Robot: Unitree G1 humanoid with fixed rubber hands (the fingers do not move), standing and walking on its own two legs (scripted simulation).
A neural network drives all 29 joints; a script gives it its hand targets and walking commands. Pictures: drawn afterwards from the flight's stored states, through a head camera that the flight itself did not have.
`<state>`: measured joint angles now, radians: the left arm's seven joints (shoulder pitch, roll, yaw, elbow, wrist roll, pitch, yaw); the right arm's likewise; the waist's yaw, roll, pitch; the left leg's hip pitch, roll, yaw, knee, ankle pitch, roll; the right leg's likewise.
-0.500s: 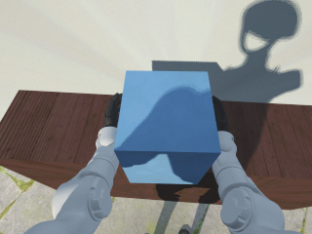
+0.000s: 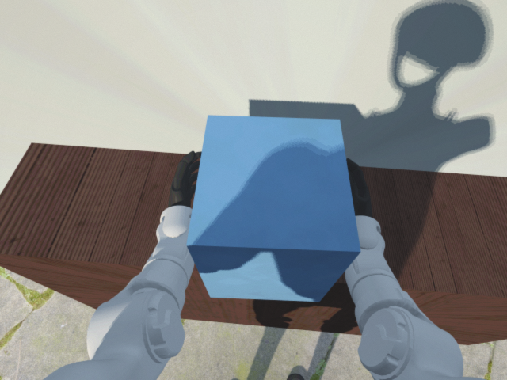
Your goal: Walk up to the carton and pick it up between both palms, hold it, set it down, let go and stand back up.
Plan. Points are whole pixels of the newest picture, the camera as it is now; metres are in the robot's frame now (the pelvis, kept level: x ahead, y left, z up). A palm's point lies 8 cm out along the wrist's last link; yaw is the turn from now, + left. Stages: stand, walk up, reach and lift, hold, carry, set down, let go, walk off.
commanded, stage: reach and lift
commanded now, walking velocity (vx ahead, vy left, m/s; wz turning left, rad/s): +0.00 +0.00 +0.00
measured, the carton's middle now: (268, 217) +0.37 +0.00 -0.01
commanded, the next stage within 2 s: none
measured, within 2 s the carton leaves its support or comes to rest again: leaves its support in 0.50 s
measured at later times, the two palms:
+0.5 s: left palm (179, 207) +0.38 +0.15 +0.00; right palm (356, 209) +0.37 -0.14 +0.01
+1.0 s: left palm (173, 173) +0.40 +0.14 +0.08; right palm (375, 178) +0.38 -0.15 +0.09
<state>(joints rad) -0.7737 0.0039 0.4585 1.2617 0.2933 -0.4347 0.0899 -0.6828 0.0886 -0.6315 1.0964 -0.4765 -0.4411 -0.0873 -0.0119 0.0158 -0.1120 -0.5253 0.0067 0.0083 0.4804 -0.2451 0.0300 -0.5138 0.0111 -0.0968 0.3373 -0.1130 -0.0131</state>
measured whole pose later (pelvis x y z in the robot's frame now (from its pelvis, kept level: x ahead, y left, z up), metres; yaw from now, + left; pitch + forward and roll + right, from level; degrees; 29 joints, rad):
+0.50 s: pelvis -0.01 +0.00 +0.00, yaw +0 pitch +18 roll -2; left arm -0.77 0.03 0.29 1.36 0.08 -0.47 0.13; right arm -0.69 0.03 -0.46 1.21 -0.34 -0.46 -0.14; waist -0.01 0.00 -0.18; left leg -0.58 0.01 0.01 0.52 -0.25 0.03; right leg -0.56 0.01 -0.10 0.36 -0.11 -0.01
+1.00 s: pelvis -0.01 +0.00 +0.00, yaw +2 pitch +10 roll -2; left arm -0.83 0.08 0.17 1.31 -0.07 -0.30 0.14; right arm -0.74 -0.01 -0.22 1.09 -0.07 -0.20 -0.16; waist -0.06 0.03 -0.18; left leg -0.41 0.00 -0.01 0.50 -0.25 0.03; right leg -0.40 0.00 -0.11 0.37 -0.14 -0.01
